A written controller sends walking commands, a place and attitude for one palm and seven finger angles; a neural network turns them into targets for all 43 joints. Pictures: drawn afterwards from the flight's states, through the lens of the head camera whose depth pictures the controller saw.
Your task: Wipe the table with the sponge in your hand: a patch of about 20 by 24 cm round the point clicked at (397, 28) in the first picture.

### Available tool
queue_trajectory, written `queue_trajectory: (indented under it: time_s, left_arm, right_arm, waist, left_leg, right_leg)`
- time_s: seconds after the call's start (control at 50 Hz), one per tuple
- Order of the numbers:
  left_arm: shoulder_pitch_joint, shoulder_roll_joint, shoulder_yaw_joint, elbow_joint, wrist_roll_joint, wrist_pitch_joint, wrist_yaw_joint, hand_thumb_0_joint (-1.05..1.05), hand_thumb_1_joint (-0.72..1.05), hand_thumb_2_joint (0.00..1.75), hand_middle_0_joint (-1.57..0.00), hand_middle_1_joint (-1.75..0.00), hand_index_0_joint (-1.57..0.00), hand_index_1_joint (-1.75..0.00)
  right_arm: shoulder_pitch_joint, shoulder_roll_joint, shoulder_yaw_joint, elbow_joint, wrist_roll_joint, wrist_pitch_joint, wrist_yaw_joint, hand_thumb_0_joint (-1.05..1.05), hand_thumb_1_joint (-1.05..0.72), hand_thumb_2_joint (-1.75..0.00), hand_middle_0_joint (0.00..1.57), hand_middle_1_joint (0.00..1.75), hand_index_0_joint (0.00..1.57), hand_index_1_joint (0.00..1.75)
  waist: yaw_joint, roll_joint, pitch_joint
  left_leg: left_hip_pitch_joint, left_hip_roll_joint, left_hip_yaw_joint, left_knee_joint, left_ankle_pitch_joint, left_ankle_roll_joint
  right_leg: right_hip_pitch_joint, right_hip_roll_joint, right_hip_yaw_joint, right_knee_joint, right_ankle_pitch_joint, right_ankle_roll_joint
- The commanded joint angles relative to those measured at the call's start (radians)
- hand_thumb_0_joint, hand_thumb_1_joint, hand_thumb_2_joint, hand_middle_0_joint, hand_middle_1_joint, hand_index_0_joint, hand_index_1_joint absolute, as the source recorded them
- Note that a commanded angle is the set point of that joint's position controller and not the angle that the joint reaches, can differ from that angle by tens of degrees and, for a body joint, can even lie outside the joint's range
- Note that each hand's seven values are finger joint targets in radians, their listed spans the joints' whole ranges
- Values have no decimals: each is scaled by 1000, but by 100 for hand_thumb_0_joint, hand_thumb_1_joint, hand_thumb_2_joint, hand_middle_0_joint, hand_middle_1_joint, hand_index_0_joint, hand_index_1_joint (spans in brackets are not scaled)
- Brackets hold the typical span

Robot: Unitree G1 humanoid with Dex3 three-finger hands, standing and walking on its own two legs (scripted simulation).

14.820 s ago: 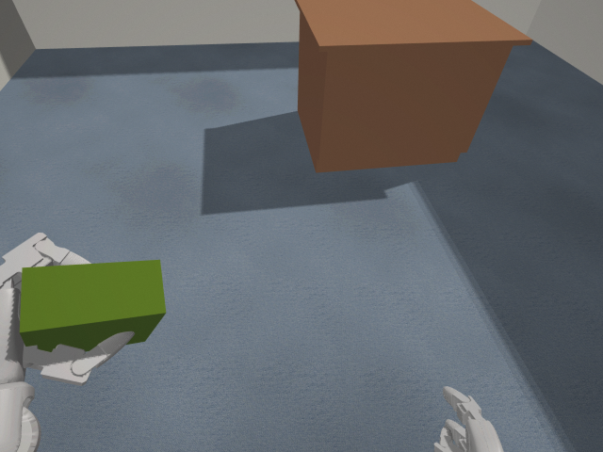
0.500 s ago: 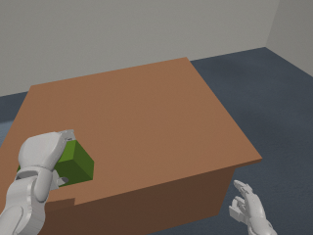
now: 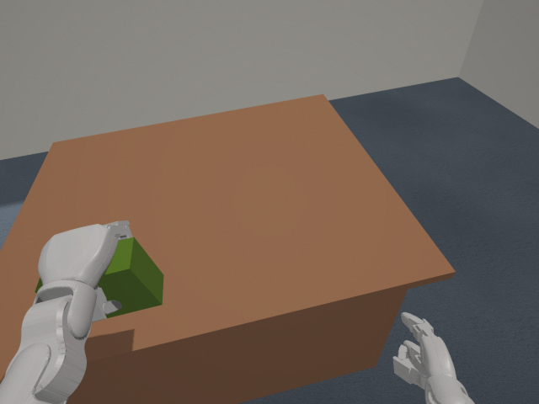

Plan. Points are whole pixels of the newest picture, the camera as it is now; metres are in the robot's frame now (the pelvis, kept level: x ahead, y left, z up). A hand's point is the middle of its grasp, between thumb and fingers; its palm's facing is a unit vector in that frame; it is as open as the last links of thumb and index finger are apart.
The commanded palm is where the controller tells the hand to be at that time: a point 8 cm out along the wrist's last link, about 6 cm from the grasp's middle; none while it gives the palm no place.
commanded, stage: move the sponge above the wiping area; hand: left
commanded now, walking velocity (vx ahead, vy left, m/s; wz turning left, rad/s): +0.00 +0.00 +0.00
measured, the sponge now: (112, 287) +0.23 +0.29 +0.07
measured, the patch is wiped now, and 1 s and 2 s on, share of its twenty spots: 0.00 0.00 0.00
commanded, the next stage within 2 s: none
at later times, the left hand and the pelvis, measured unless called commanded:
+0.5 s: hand (114, 274) +0.24 +0.28 +0.09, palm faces +0.01 -0.08 -1.00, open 9.3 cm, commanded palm +0.21 +0.28 +0.16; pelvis +0.01 +0.00 +0.00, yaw +0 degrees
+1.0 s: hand (106, 275) +0.24 +0.30 +0.08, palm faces +0.00 -0.07 -1.00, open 9.3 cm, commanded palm +0.22 +0.29 +0.14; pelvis +0.01 +0.00 +0.00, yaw +0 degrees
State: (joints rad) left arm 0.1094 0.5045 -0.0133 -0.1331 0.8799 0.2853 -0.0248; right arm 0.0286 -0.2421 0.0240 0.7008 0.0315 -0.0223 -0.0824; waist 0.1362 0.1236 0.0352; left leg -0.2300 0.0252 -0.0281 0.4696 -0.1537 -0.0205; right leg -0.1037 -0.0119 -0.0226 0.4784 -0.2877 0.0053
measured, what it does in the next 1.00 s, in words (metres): stands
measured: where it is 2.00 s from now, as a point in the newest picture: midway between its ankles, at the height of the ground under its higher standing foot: outside the picture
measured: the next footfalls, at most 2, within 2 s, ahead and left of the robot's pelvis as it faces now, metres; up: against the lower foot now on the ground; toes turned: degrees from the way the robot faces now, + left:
none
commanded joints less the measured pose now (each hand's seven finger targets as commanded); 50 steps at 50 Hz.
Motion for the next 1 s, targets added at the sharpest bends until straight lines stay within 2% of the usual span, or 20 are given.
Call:
queue_trajectory:
  time_s: [0.0,0.04,0.06,0.1,0.16,0.18,0.28,0.46,0.5,0.56,0.6,0.66,0.68,0.72,0.76,0.78,0.8,0.86,0.94,0.98]
  left_arm:
    - [-235,228,147,-194,37,-26,46,0,10,130,-120,-160,-120,-160]
    - [-210,215,143,-224,36,-30,53,0,10,130,-120,-160,-120,-160]
    - [-199,256,186,-222,42,-19,56,0,10,130,-120,-160,-120,-160]
    - [-181,223,170,-198,35,-14,62,0,10,130,-120,-160,-120,-160]
    - [-179,265,205,-207,42,7,68,0,10,130,-120,-160,-120,-160]
    - [-199,199,140,-221,36,4,66,0,10,130,-120,-160,-120,-160]
    - [-220,165,91,-193,36,0,56,0,10,130,-120,-160,-120,-160]
    - [-236,262,187,-147,53,-20,78,0,10,130,-120,-160,-120,-160]
    - [-207,241,184,-95,41,-23,78,0,10,130,-120,-160,-120,-160]
    - [-238,251,178,-120,42,-26,67,0,10,130,-120,-160,-120,-160]
    - [-221,207,141,-99,36,-40,63,0,10,130,-120,-160,-120,-160]
    - [-214,252,181,-109,39,-51,60,0,10,130,-120,-160,-120,-160]
    - [-222,218,151,-113,39,-58,62,0,10,130,-120,-160,-120,-160]
    - [-205,233,174,-114,43,-73,70,0,10,130,-120,-160,-120,-160]
    - [-199,256,197,-153,45,-76,82,0,10,130,-120,-160,-120,-160]
    - [-190,218,171,-126,40,-75,89,0,10,130,-120,-160,-120,-160]
    - [-164,236,199,-86,40,-73,95,0,10,130,-120,-160,-120,-160]
    - [-185,292,245,-85,46,-58,107,0,10,130,-120,-160,-120,-160]
    - [-145,213,179,-120,33,-69,108,0,10,130,-120,-160,-120,-160]
    - [-173,190,149,-109,34,-65,103,0,10,130,-120,-160,-120,-160]
  right_arm:
    - [-199,-92,-27,-170,-8,-62,-2,0,-90,-90,20,30,20,30]
    - [-198,-90,-31,-176,-9,-56,5,0,-90,-90,20,30,20,30]
    - [-213,-90,-27,-181,-10,-56,6,0,-90,-90,20,30,20,30]
    - [-199,-89,-28,-175,-9,-52,11,0,-90,-90,20,30,20,30]
    - [-217,-96,-28,-177,-9,-41,13,0,-90,-90,20,30,20,30]
    - [-210,-84,-22,-185,-4,-44,16,0,-90,-90,20,30,20,30]
    - [-200,-85,-26,-181,-1,-51,8,0,-90,-90,20,30,20,30]
    - [-198,-98,-31,-169,-9,-47,-2,0,-90,-90,20,30,20,30]
    - [-177,-99,-35,-159,-6,-48,0,0,-90,-90,20,30,20,30]
    - [-196,-99,-32,-168,-4,-45,-2,0,-90,-90,20,30,20,30]
    - [-175,-95,-34,-167,-2,-51,0,0,-90,-90,20,30,20,30]
    - [-179,-103,-39,-172,-4,-51,-3,0,-90,-90,20,30,20,30]
    - [-173,-96,-36,-174,-3,-52,-4,0,-90,-90,20,30,20,30]
    - [-158,-105,-47,-167,-5,-52,-2,0,-90,-90,20,30,20,30]
    - [-174,-100,-44,-177,-7,-55,1,0,-90,-90,20,30,20,30]
    - [-162,-94,-42,-174,-6,-56,1,0,-90,-90,20,30,20,30]
    - [-149,-104,-49,-162,-7,-54,0,0,-90,-90,20,30,20,30]
    - [-168,-112,-49,-164,-6,-47,-1,0,-90,-90,20,30,20,30]
    - [-159,-102,-54,-169,-4,-51,3,0,-90,-90,20,30,20,30]
    - [-164,-95,-45,-166,-1,-53,3,0,-90,-90,20,30,20,30]
  waist:
    - [-9,-32,-201]
    - [-2,-16,-209]
    - [9,-11,-200]
    - [3,-47,-201]
    - [12,-9,-199]
    - [-5,-16,-200]
    - [-20,-48,-178]
    - [-4,-31,-184]
    - [-9,-66,-183]
    - [-14,-25,-192]
    - [-21,-39,-184]
    - [-17,-46,-194]
    - [-22,-47,-195]
    - [-19,-60,-214]
    - [-8,-17,-212]
    - [-15,-33,-198]
    - [-12,-74,-203]
    - [-4,-56,-205]
    - [-14,-35,-232]
    - [-26,-24,-187]
  left_leg:
    - [165,-46,1,-58,40,51]
    - [172,-45,1,-56,70,53]
    - [163,-45,-8,-58,67,49]
    - [157,-42,2,-50,89,49]
    - [152,-46,-4,-52,84,46]
    - [152,-44,5,-47,86,47]
    - [155,-44,1,-47,37,54]
    - [161,-56,3,-32,83,52]
    - [153,-53,11,-25,91,54]
    - [160,-60,9,-22,88,53]
    - [155,-56,11,-19,97,57]
    - [157,-59,8,-14,100,58]
    - [153,-56,12,-11,103,60]
    - [160,-54,10,-7,124,60]
    - [162,-55,-1,-10,123,56]
    - [152,-52,8,-8,116,58]
    - [146,-51,7,-6,117,58]
    - [138,-56,6,-7,112,54]
    - [157,-51,9,1,134,59]
    - [143,-47,0,-8,100,56]
  right_leg:
    - [-99,38,2,-103,90,-56]
    - [-90,37,-3,-96,121,-57]
    - [-83,47,25,-98,115,-67]
    - [-87,38,-1,-95,128,-59]
    - [-79,46,29,-98,126,-69]
    - [-91,36,-3,-91,123,-60]
    - [-122,39,-4,-100,89,-55]
    - [-103,45,32,-114,133,-67]
    - [-105,37,10,-110,145,-57]
    - [-105,41,35,-115,148,-63]
    - [-116,35,1,-106,155,-56]
    - [-109,41,30,-109,173,-62]
    - [-116,34,4,-101,167,-56]
    - [-113,36,4,-96,192,-57]
    - [-109,41,29,-98,185,-67]
    - [-118,34,2,-93,176,-60]
    - [-117,36,6,-95,180,-58]
    - [-102,38,40,-99,189,-66]
    - [-112,31,2,-88,202,-56]
    - [-139,36,-2,-94,156,-59]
